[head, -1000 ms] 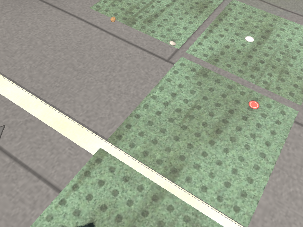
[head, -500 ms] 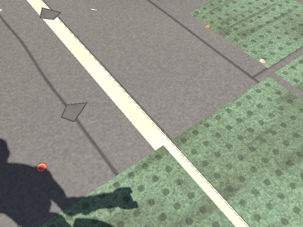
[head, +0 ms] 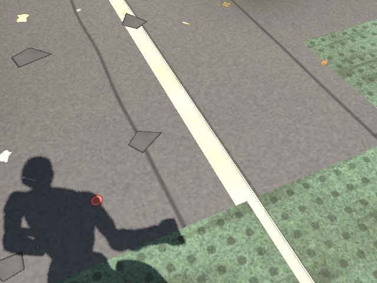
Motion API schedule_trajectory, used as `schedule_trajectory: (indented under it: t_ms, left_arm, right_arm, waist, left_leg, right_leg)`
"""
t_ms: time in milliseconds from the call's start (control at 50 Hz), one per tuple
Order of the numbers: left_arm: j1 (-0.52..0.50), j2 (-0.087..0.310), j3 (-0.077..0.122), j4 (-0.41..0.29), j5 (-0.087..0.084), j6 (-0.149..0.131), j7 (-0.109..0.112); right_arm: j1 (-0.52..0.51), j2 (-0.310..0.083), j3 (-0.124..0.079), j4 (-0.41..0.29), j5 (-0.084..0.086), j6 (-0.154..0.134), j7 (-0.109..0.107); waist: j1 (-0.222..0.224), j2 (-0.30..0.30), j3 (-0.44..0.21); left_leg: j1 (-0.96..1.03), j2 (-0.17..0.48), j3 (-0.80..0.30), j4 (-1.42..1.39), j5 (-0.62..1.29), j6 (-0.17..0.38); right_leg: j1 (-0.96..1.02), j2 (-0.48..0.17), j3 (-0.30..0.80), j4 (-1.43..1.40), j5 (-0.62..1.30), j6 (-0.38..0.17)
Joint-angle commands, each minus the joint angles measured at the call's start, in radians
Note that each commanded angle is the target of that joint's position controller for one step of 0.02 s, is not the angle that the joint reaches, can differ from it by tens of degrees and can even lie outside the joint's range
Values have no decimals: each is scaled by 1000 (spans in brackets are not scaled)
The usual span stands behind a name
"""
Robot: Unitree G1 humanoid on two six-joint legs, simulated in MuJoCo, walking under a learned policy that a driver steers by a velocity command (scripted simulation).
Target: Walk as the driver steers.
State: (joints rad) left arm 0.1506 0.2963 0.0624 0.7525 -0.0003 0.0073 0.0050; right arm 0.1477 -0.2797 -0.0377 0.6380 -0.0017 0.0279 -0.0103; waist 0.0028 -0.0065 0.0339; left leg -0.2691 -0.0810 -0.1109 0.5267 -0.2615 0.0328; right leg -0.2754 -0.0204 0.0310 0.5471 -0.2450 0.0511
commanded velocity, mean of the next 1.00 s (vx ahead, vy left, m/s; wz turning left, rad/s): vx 0.16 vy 0.00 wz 0.03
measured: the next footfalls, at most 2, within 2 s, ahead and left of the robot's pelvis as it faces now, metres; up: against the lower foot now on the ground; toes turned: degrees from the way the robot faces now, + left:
right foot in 1.22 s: +0.46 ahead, -0.12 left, +0.00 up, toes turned -9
left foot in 1.68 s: +0.59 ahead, +0.09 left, +0.00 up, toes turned -12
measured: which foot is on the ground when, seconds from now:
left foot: down 0.00-1.00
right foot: down 0.00-0.76, up 0.78-1.00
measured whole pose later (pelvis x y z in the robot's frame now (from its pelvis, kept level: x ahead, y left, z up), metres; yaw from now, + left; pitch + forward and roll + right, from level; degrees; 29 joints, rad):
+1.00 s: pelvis +0.15 +0.02 +0.01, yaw -1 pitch +1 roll +0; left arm 0.16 0.31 0.04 0.81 -0.02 -0.07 -0.03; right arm 0.43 -0.22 -0.03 0.87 0.00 -0.08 0.00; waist -0.05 -0.05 0.01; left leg 0.02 -0.04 0.02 0.21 -0.25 0.05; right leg -0.63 -0.09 0.01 0.91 -0.12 -0.02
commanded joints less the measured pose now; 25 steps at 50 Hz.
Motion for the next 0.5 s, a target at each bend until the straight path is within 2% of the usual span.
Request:
schedule_trajectory:
  t_ms: [20, 40, 60, 80, 100, 140, 220, 300, 460, 480, 500]
  left_arm:
    - [28, 159, 28, -70, 27, -28, 3]
    - [-24, 157, 22, -57, 26, -28, 0]
    - [-70, 95, 7, -73, 20, -32, -6]
    - [-73, 81, 2, -70, 20, -36, -8]
    - [-65, 93, 3, -67, 19, -41, -9]
    - [-36, 98, 0, -55, 16, -52, -6]
    - [-11, 83, -10, -44, 11, -48, 4]
    - [-13, 76, -16, -36, 10, -42, 5]
    - [-12, 66, -25, 8, 8, -42, -2]
    - [1, 63, -27, 20, 9, -41, -2]
    - [5, 73, -24, 29, 5, -38, 0]
  right_arm:
    - [51, -86, -16, -32, -23, -25, 1]
    - [100, -75, -18, -24, -21, -28, 1]
    - [71, -104, -20, -12, -30, -25, -4]
    - [33, -120, -28, -10, -27, -21, -6]
    - [12, -117, -29, -6, -22, -13, -9]
    - [12, -108, -28, -4, -18, -4, -10]
    - [31, -88, -27, 26, -13, -13, -10]
    - [48, -81, -30, 53, -12, -16, -15]
    - [79, -85, -33, 105, -10, -16, -29]
    - [94, -77, -31, 118, -10, -14, -32]
    - [99, -74, -31, 126, -6, -13, -34]
  waist:
    - [-25, -37, -123]
    - [-87, -170, -121]
    - [-65, -153, -103]
    - [-43, -136, -82]
    - [-28, -117, -69]
    - [-15, -90, -55]
    - [0, -29, -54]
    - [4, 9, -53]
    - [-1, 16, -45]
    - [-1, 7, -64]
    - [1, -12, -49]
  left_leg:
    - [-37, 126, -142, -7, 73, 40]
    - [1, 59, -44, -14, -70, -9]
    - [63, 79, -33, -39, -37, -37]
    - [62, 74, -34, -45, 9, -37]
    - [59, 75, -40, -45, 52, -29]
    - [58, 84, -58, -60, 109, -18]
    - [45, 87, -64, -70, 154, -19]
    - [51, 89, -68, -76, 180, -29]
    - [86, 96, -69, -81, 215, -39]
    - [96, 83, -53, -79, 141, -38]
    - [75, 59, -26, -59, 16, -34]
  right_leg:
    - [226, -163, 146, -170, 437, -75]
    - [130, -213, 192, -160, 391, -173]
    - [62, -188, 190, -187, 236, -187]
    - [59, -139, 150, -185, 133, -149]
    - [57, -107, 119, -175, 98, -118]
    - [57, -87, 95, -162, 81, -94]
    - [85, -65, 69, -130, 101, -91]
    - [94, -53, 60, -120, 111, -94]
    - [87, -37, 48, -128, 122, -93]
    - [92, -30, 45, -143, 30, -96]
    - [81, -26, 55, -162, -118, -108]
